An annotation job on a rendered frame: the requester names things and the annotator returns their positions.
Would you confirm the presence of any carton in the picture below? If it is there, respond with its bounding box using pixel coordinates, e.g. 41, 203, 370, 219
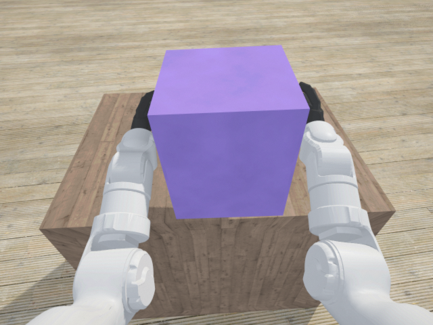
147, 45, 310, 219

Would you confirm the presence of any robot left upper arm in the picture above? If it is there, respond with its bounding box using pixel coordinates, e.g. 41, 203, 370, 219
26, 248, 155, 325

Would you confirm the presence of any right robot forearm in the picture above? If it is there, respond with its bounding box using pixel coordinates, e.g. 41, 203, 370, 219
299, 121, 391, 287

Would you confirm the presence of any pedestal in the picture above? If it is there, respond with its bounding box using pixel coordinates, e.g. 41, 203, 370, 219
39, 87, 396, 320

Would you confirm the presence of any left robot hand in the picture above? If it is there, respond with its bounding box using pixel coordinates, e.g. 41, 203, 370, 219
131, 90, 154, 131

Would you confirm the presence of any right robot hand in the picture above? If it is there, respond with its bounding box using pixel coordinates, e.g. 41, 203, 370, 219
299, 82, 325, 124

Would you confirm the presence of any left robot forearm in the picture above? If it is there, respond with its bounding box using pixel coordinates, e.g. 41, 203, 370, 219
72, 128, 158, 300

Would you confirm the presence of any robot right upper arm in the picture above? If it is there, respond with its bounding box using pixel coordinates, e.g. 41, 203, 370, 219
303, 240, 433, 325

